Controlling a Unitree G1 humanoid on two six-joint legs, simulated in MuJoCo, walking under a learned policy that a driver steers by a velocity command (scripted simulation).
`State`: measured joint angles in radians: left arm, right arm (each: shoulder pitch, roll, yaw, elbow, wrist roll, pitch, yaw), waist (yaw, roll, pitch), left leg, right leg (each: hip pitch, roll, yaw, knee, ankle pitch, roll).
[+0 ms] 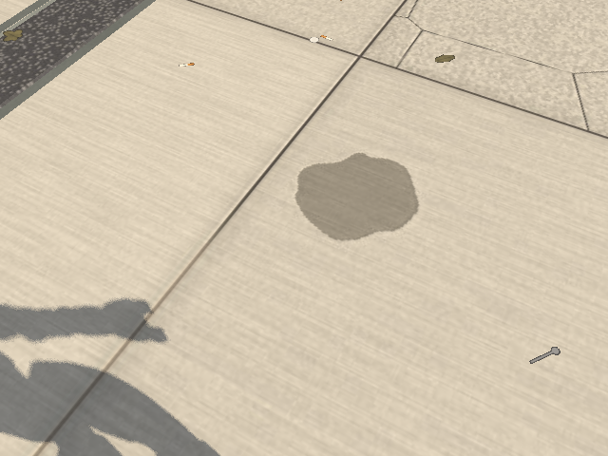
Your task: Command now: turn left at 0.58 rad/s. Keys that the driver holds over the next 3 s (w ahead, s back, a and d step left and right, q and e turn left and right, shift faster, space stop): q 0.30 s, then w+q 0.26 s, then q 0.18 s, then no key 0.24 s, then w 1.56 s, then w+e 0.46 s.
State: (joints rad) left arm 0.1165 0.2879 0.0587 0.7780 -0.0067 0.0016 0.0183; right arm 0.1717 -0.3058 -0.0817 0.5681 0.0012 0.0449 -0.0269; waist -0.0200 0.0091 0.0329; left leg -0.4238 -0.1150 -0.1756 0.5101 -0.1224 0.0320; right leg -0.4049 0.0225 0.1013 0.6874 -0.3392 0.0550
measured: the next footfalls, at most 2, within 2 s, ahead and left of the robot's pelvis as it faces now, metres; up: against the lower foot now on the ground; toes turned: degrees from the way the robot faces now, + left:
right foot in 0.04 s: +0.06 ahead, -0.14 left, +0.00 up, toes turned +6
left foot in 0.48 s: -0.01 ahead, +0.12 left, +0.00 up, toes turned +19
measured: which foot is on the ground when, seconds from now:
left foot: down 0.00-0.04, up 0.06-0.46, down 0.48-0.90, up 0.92-1.00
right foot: up 0.00-0.02, down 0.04-0.46, up 0.48-0.86, down 0.88-1.00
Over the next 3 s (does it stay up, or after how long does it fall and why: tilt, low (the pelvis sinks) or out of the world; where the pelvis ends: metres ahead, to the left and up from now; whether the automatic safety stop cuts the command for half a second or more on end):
stays up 1.02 0.50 0.02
